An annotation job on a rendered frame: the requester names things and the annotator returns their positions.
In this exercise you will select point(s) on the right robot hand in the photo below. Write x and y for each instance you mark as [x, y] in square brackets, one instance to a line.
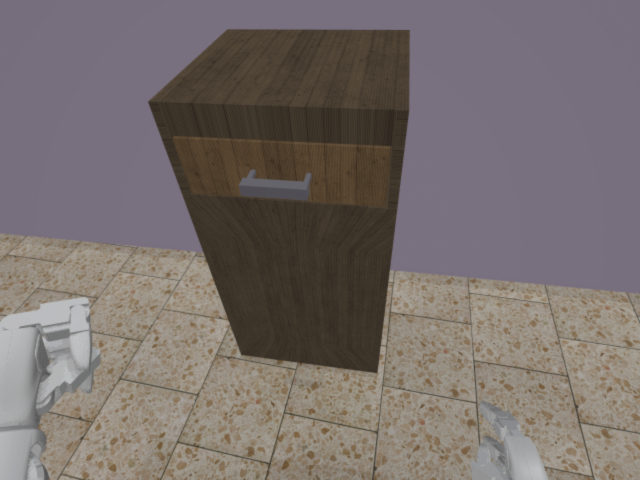
[517, 457]

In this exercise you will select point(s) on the handle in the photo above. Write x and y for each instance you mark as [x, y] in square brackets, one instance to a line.
[280, 189]

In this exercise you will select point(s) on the robot left forearm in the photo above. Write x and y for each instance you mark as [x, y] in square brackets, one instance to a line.
[20, 450]

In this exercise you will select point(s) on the cabinet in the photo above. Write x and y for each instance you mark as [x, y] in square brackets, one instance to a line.
[300, 281]

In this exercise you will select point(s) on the drawer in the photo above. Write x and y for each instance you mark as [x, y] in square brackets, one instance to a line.
[341, 173]

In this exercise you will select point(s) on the left robot hand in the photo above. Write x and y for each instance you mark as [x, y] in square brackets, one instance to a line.
[24, 358]

